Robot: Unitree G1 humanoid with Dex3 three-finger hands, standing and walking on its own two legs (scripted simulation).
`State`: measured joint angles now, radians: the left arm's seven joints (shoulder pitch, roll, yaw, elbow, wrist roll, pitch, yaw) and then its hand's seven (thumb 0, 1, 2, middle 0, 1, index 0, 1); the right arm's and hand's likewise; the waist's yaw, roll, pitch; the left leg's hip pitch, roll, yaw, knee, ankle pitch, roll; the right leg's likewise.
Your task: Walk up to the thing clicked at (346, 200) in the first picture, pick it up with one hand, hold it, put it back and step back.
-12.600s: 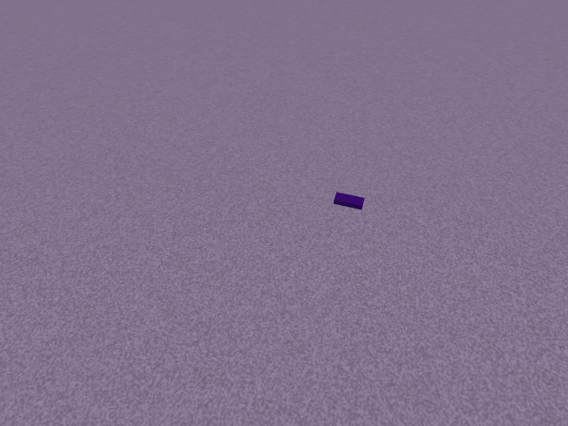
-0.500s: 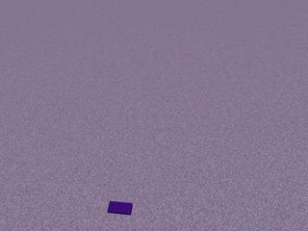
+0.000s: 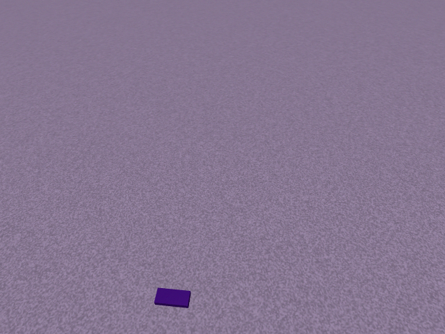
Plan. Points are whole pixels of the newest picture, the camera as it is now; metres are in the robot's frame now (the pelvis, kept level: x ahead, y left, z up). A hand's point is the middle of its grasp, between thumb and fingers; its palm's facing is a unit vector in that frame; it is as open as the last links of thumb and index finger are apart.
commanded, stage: stand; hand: left
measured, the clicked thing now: (172, 297) +0.46 +0.26 -0.77
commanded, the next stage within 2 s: none
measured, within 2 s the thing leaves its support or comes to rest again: neither
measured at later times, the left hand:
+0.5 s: hand out of the picture +0.08 +0.26 -0.15, palm faces -0.01 -0.94 -0.34, open 7.4 cm
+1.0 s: hand out of the picture +0.11 +0.25 -0.15, palm faces +0.00 -0.94 -0.34, open 7.4 cm
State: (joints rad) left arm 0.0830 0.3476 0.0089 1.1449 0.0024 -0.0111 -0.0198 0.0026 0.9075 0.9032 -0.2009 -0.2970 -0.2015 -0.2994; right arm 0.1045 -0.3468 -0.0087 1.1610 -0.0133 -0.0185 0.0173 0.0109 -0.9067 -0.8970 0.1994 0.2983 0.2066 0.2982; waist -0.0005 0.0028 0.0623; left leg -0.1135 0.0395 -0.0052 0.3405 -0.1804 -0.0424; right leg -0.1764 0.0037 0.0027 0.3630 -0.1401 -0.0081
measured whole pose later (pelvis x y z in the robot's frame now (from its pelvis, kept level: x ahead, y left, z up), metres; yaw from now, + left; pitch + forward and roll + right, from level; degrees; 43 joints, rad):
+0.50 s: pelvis +0.02 +0.00 +0.00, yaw +0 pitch -2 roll +0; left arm 0.10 0.35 0.01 1.15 0.00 -0.01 -0.02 0.00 0.91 0.90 -0.20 -0.30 -0.20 -0.30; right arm 0.09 -0.35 0.00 1.15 -0.01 -0.01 0.02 0.01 -0.91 -0.90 0.20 0.30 0.21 0.30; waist 0.01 0.01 0.06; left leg -0.10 0.04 -0.01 0.32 -0.19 -0.04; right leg -0.16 0.00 0.00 0.35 -0.15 -0.01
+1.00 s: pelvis +0.03 +0.00 +0.00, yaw +1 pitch -2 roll +0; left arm 0.07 0.35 0.01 1.15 0.00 -0.01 -0.01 0.00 0.91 0.90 -0.20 -0.30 -0.20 -0.30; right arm 0.09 -0.36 0.00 1.14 -0.01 -0.01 0.01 0.01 -0.91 -0.90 0.20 0.30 0.21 0.30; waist 0.00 0.01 0.05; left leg -0.07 0.04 -0.02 0.30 -0.20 -0.04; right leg -0.13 0.00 -0.01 0.33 -0.16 -0.01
